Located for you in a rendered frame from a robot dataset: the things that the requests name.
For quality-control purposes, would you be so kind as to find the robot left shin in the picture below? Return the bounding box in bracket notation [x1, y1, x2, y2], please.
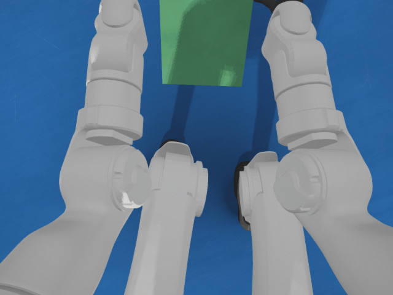
[142, 141, 194, 207]

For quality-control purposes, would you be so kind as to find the robot right thigh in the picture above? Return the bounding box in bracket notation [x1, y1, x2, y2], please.
[239, 161, 313, 295]

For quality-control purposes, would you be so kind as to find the right robot upper arm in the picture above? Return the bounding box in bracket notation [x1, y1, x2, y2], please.
[273, 149, 393, 295]

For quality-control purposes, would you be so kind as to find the robot right hand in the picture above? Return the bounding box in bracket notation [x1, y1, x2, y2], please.
[254, 0, 303, 13]

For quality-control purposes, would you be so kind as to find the robot right forearm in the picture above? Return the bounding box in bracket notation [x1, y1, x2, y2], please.
[262, 1, 363, 160]

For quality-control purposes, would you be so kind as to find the left robot upper arm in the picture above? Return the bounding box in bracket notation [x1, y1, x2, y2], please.
[0, 145, 152, 295]

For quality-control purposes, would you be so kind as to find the robot left forearm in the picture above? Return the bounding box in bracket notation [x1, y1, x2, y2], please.
[59, 0, 148, 183]

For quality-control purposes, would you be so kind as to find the carton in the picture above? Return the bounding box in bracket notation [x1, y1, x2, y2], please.
[160, 0, 253, 87]

